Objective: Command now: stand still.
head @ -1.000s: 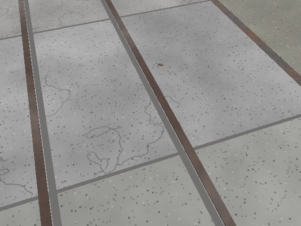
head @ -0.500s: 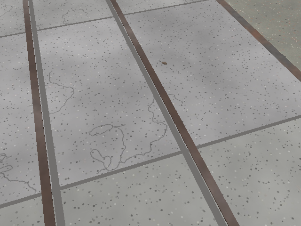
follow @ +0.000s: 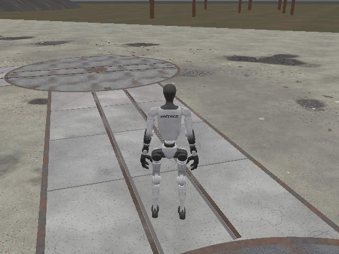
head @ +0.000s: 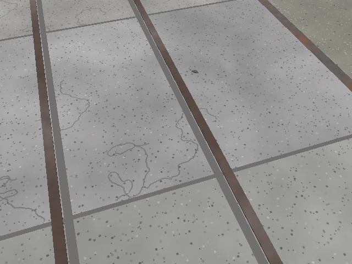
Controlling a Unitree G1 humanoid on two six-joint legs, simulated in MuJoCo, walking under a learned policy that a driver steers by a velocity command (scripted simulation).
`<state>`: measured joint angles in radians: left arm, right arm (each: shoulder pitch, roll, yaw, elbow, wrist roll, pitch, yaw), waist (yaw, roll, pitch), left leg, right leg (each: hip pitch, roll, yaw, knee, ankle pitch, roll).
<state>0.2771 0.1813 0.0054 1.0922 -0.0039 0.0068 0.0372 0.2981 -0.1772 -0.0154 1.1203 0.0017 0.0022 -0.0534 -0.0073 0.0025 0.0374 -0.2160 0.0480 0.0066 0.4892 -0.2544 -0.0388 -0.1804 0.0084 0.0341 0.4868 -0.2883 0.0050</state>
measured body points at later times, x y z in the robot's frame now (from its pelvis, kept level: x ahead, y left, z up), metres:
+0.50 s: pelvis +0.11 +0.04 +0.01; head +0.12 +0.05 +0.46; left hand +0.21 +0.29 -0.13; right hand +0.01 -0.19 -0.13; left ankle +0.02 +0.13 -0.74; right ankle +0.14 -0.11 -0.65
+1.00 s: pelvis +0.40 -0.01 +0.01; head +0.41 -0.01 +0.46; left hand +0.40 +0.25 -0.13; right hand +0.52 -0.27 -0.11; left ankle +0.47 +0.16 -0.66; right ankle +0.40 -0.09 -0.74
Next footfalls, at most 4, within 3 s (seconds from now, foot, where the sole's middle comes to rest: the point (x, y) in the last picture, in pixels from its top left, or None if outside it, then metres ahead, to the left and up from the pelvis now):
0.74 right None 0.44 -0.09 -0.77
1.30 left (145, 207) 0.74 0.16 -0.77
1.78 right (173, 146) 1.07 0.04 -0.77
2.30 left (96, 133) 1.15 0.42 -0.77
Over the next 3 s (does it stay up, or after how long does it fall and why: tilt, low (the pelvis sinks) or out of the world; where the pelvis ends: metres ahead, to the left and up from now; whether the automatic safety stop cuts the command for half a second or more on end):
stays up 1.43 0.41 -0.01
